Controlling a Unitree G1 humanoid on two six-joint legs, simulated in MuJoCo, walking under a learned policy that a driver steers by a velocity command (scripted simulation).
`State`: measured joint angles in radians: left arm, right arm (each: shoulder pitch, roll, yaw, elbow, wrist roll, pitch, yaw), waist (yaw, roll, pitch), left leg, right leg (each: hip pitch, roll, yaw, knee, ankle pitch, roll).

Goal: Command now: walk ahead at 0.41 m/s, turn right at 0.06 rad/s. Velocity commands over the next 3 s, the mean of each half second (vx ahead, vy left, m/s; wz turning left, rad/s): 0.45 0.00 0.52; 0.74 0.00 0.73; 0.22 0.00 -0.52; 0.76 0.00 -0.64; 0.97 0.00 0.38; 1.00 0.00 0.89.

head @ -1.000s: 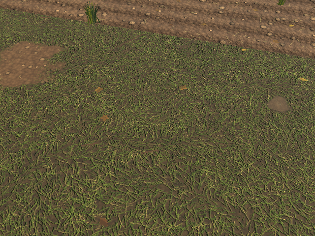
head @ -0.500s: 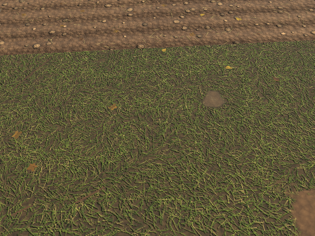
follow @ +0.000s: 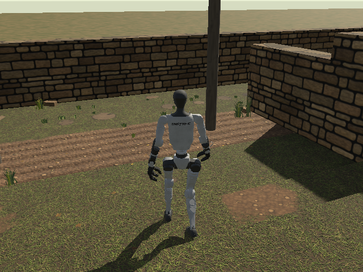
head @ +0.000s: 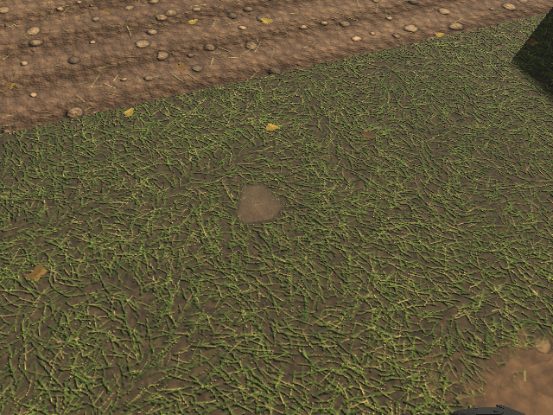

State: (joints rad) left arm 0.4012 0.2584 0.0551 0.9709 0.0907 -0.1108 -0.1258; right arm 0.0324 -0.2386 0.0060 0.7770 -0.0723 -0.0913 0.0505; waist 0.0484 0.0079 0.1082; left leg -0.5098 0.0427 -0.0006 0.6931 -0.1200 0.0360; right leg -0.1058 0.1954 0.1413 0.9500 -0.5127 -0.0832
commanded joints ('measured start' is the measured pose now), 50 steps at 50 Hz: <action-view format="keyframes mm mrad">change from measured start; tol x32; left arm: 1 -6 126 28 -145 -49 -9 -22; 50 142 70 -4 -79 -158 -3 142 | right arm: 1 601 -257 -70 143 -42 -6 22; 7 81 -133 -35 13 32 -61 -3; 39 -261 -82 -72 -138 10 95 45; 45 447 -219 -114 154 122 54 -6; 50 123 -187 -91 45 107 39 -37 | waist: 1 -183 131 -269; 39 85 -16 144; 46 -185 277 -356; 50 29 -235 -331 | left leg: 1 851 323 -646 -275 708 417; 8 35 43 -239 -519 210 235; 13 67 68 -402 -481 -391 233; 20 -446 -66 -127 398 -434 71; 39 -264 -19 156 -87 530 129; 44 634 -17 57 -445 765 170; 46 1313 296 -229 45 1594 322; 50 785 345 -324 -260 697 383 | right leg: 1 -731 19 60 584 -92 78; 16 -15 -153 -144 -413 223 126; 20 270 -644 523 -679 71 -107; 24 112 -460 72 -725 389 -56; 34 85 -405 -269 -590 316 18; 42 55 -382 -413 -26 949 50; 46 -771 -194 -40 1095 -317 99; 50 -817 -342 -34 604 34 148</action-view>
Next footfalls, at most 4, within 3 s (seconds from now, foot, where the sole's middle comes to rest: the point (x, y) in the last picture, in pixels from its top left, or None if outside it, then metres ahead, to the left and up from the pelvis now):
0.36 right None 0.23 -0.10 -0.74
0.90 left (191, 392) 0.56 0.27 -0.93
1.26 right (188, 291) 0.86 0.32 -0.93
1.74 left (122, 293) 0.84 0.52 -0.93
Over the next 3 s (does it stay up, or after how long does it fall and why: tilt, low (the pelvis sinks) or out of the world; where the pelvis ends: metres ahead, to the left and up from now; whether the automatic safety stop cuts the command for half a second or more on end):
stays up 1.81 0.64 -0.17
